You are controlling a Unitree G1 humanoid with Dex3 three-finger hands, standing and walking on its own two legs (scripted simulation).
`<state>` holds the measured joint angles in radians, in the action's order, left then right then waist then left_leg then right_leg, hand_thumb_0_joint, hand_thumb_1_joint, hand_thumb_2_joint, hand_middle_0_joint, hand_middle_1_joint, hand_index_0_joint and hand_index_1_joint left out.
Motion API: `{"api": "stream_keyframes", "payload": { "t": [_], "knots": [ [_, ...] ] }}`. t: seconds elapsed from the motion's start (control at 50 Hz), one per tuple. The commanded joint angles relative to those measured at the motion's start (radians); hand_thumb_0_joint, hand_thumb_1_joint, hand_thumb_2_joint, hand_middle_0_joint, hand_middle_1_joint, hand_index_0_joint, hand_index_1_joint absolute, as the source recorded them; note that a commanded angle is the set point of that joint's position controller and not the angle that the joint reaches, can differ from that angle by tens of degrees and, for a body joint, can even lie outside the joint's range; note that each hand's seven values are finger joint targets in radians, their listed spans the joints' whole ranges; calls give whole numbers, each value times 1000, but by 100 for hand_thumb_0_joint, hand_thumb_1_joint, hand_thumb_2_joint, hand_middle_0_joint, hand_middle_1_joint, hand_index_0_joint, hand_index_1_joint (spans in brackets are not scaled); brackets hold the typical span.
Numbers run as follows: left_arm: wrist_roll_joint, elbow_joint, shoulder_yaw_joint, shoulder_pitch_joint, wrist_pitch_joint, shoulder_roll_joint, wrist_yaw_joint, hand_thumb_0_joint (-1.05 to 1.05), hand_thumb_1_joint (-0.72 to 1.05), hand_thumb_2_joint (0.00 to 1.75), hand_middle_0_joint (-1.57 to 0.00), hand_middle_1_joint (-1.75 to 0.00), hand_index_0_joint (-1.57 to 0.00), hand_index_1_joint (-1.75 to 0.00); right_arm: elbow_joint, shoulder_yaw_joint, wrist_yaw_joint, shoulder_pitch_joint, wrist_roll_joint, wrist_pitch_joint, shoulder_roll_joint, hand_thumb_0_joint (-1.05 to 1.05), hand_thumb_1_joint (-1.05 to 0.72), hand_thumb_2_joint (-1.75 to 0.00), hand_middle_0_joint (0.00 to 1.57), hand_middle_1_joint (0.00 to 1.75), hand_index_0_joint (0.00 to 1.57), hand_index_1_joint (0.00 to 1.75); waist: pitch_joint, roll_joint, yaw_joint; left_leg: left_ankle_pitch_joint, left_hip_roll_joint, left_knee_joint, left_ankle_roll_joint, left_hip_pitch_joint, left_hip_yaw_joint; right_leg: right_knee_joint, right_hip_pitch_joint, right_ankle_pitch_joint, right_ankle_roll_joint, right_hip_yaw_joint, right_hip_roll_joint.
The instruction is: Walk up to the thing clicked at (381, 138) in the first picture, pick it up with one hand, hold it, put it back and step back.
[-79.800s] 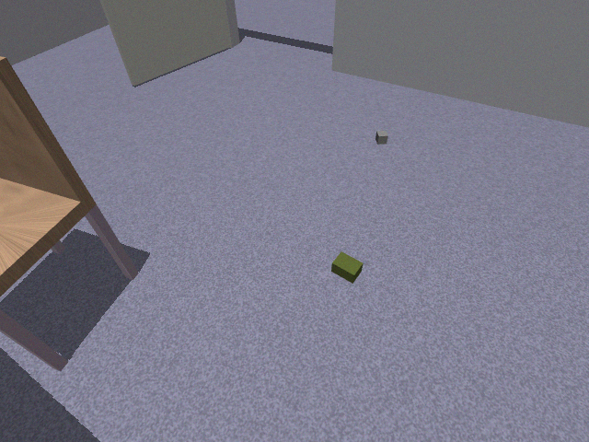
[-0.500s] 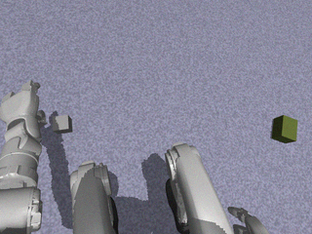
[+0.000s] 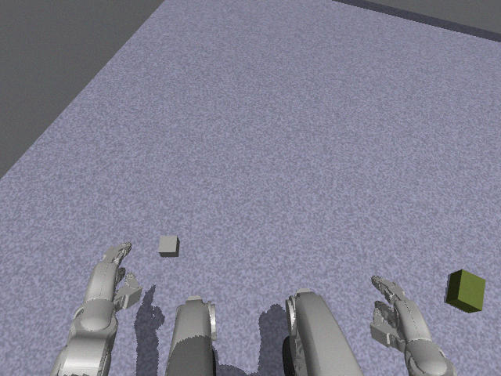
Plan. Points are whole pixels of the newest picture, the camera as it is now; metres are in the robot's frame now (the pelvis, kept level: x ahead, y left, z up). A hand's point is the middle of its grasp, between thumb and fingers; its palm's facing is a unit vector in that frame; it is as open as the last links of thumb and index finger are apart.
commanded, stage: home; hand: left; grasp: from above
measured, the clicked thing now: (169, 246) +0.51 +0.24 -0.54
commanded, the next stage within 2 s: none
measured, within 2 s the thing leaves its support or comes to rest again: neither
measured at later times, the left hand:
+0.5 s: hand (90, 311) +0.23 +0.19 +0.09, palm faces +0.10 -0.97 -0.21, open 7.4 cm
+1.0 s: hand (83, 325) +0.22 +0.19 +0.10, palm faces +0.09 -0.97 -0.20, open 7.4 cm
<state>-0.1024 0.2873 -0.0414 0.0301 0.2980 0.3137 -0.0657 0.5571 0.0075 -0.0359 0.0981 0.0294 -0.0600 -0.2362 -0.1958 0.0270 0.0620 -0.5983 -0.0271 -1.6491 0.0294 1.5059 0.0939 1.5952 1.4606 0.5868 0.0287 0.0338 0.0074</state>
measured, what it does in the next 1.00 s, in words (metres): rises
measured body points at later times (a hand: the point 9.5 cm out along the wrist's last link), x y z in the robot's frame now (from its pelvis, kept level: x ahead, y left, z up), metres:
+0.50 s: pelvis +0.07 +0.00 +0.14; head +0.09 +0.01 +0.59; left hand +0.22 +0.24 +0.11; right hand +0.22 -0.24 +0.07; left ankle +0.07 +0.13 -0.53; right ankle +0.08 -0.14 -0.53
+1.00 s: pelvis +0.07 +0.00 +0.15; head +0.08 +0.01 +0.60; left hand +0.21 +0.24 +0.12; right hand +0.24 -0.23 +0.09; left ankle +0.07 +0.13 -0.53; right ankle +0.08 -0.14 -0.53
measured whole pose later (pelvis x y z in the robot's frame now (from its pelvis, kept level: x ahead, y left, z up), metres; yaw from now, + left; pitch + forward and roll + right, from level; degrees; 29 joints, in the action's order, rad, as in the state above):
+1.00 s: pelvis +0.07 +0.00 +0.15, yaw +3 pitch +9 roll -3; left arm 0.04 -0.13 -0.03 -0.50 0.47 0.22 -0.02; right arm 0.54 0.03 -0.18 0.28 0.00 -0.24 -0.22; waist -0.16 0.04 0.04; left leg -0.48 -0.04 -1.01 0.02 0.69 0.07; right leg 0.93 0.63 0.46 0.03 0.04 0.01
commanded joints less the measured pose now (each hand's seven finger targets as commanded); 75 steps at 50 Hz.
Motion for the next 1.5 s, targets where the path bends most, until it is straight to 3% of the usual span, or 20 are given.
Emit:
{"api": "stream_keyframes", "payload": {
  "t": [0.0, 0.06, 0.16, 0.28, 0.32, 0.38, 0.42, 0.5, 0.6, 0.76, 1.1, 1.22, 1.4, 1.46, 1.48],
  "knots": [
    [76, -276, -64, 71, 9, 106, -33, 0, 90, 90, -20, -30, -20, -30, -122, -40, -49, 52, 14, -64, -135, 0, -90, -90, 20, 30, 20, 30, -345, 70, 34, -41, 16, 394, -49, -440, 1, -372, -351, -13, -43, -10, -19],
    [122, -297, -75, -4, 46, 74, -38, 0, 90, 90, -20, -30, -20, -30, -125, -23, -76, 64, 17, -82, -121, 0, -90, -90, 20, 30, 20, 30, -302, 42, 28, 22, 19, 454, -48, -499, -6, -450, -448, -66, -43, -15, -20],
    [151, -347, -91, -156, 72, 48, -31, 0, 90, 90, -20, -30, -20, -30, -128, -14, -118, 95, 11, -119, -104, 0, -90, -90, 20, 30, 20, 30, -233, 58, 13, 133, 20, 559, -42, -625, -18, -558, -586, -157, -41, -11, -20],
    [164, -478, -73, -344, 97, 16, -19, 0, 90, 90, -20, -30, -20, -30, -159, -17, -143, 139, 1, -153, -92, 0, -90, -90, 20, 30, 20, 30, -190, 66, -1, 289, 24, 669, -36, -785, -37, -678, -746, -287, -34, 6, -25],
    [162, -516, -57, -401, 105, 3, -15, 0, 90, 90, -20, -30, -20, -30, -169, -18, -150, 144, -1, -160, -85, 0, -90, -90, 20, 30, 20, 30, -154, 70, -2, 308, 24, 711, -33, -821, -37, -718, -776, -301, -34, 11, -28],
    [167, -575, -66, -467, 114, 3, -9, 0, 90, 90, -20, -30, -20, -30, -182, -19, -157, 148, -5, -172, -85, 0, -90, -90, 20, 30, 20, 30, -130, 56, -11, 346, 23, 748, -32, -866, -42, -748, -819, -329, -33, 25, -35],
    [164, -584, -46, -504, 122, -12, -1, 0, 90, 90, -20, -30, -20, -30, -186, -19, -163, 153, -7, -181, -86, 0, -90, -90, 20, 30, 20, 30, -102, 29, 0, 361, 24, 762, -36, -884, -39, -770, -829, -343, -31, 29, -37],
    [165, -609, -48, -521, 124, -7, 19, 0, 90, 90, -20, -30, -20, -30, -188, -26, -167, 144, -13, -200, -94, 0, -90, -90, 20, 30, 20, 30, -55, 7, -3, 359, 21, 797, -39, -905, -36, -796, -844, -332, -27, 42, -39],
    [156, -607, -46, -493, 122, 3, 38, 0, 90, 90, -20, -30, -20, -30, -189, -28, -167, 128, -21, -226, -100, 0, -90, -90, 20, 30, 20, 30, 7, 6, -1, 285, 25, 819, -41, -896, -41, -820, -826, -264, -23, 46, -33],
    [142, -618, -54, -501, 117, 12, 41, 0, 90, 90, -20, -30, -20, -30, -180, -30, -162, 128, -27, -245, -105, 0, -90, -90, 20, 30, 20, 30, -53, 43, -20, 366, 29, 804, -36, -937, -49, -798, -866, -338, -26, 41, -27],
    [147, -604, -53, -498, 119, 10, 36, 0, 90, 90, -20, -30, -20, -30, -184, -22, -164, 111, -25, -252, -102, 0, -90, -90, 20, 30, 20, 30, -8, 8, -22, 242, 29, 822, -42, -888, -49, -826, -846, -229, -23, 42, -29],
    [150, -623, -54, -508, 116, 12, 38, 0, 90, 90, -20, -30, -20, -30, -177, -27, -165, 124, -24, -255, -106, 0, -90, -90, 20, 30, 20, 30, -51, 28, -23, 287, 23, 820, -38, -914, -44, -805, -853, -268, -26, 40, -31],
    [147, -646, -60, -488, 110, 27, 38, 0, 90, 90, -20, -30, -20, -30, -173, -30, -167, 127, -23, -256, -108, 0, -90, -90, 20, 30, 20, 30, -25, 38, -24, 252, 19, 829, -36, -905, -40, -805, -841, -236, -26, 42, -32],
    [149, -613, -39, -503, 117, 1, 42, 0, 90, 90, -20, -30, -20, -30, -179, -25, -167, 123, -24, -257, -99, 0, -90, -90, 20, 30, 20, 30, -15, 29, -18, 264, 23, 819, -37, -896, -43, -809, -838, -248, -25, 39, -30],
    [151, -615, -57, -503, 115, 11, 40, 0, 90, 90, -20, -30, -20, -30, -175, -28, -168, 123, -23, -258, -104, 0, -90, -90, 20, 30, 20, 30, -19, 24, -23, 256, 22, 822, -38, -896, -42, -809, -843, -240, -24, 39, -31]
  ]
}}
